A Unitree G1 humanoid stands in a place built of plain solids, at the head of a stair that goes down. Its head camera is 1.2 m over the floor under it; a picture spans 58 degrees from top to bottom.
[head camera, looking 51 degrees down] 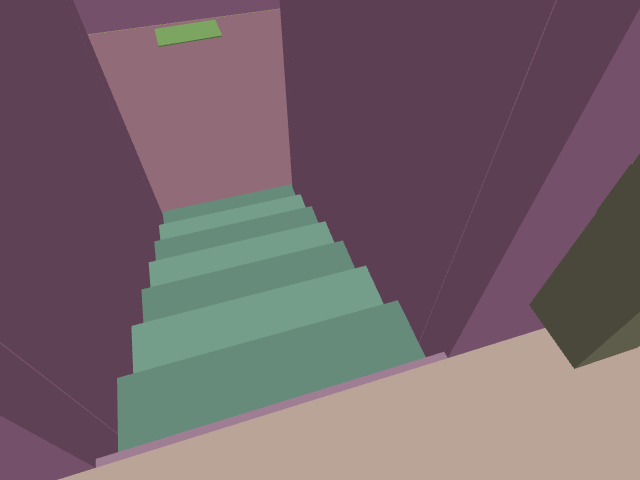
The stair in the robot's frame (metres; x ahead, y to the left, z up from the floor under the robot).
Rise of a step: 0.16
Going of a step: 0.28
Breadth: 0.98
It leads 17 degrees to the left of straight ahead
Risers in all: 8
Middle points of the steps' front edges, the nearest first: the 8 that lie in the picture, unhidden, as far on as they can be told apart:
0.41 0.10 0.00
0.68 0.19 -0.16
0.95 0.27 -0.32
1.22 0.35 -0.49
1.49 0.44 -0.65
1.76 0.52 -0.81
2.04 0.61 -0.97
2.31 0.69 -1.14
